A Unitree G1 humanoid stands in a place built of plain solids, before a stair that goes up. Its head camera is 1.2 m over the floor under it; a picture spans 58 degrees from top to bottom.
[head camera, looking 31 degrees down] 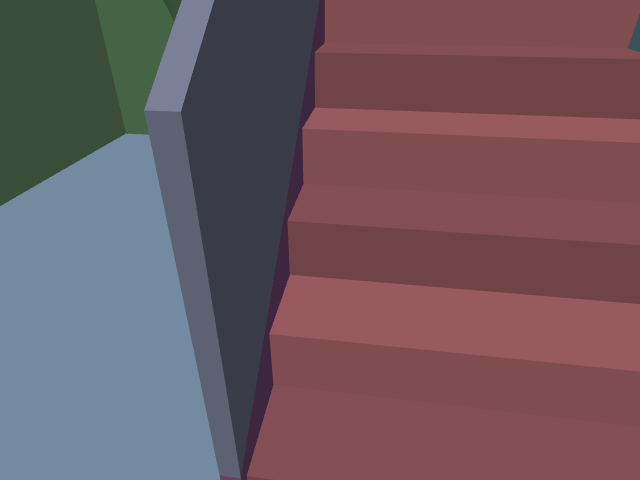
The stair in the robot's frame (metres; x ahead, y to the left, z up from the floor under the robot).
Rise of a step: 0.20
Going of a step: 0.27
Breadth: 1.16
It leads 8 degrees to the right of straight ahead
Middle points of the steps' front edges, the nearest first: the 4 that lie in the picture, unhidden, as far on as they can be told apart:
0.78 -0.44 0.39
1.05 -0.48 0.59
1.32 -0.51 0.78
1.59 -0.55 0.98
